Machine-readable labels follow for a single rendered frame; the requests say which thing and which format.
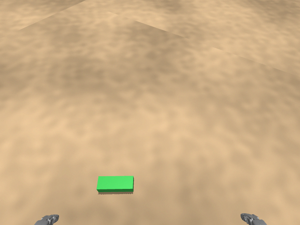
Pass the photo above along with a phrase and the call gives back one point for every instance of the carton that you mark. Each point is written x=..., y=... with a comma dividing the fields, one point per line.
x=115, y=184

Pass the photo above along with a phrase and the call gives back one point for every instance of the left robot hand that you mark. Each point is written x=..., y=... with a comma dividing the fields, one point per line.
x=48, y=220

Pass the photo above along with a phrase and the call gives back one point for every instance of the right robot hand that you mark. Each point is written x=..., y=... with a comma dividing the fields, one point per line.
x=252, y=219

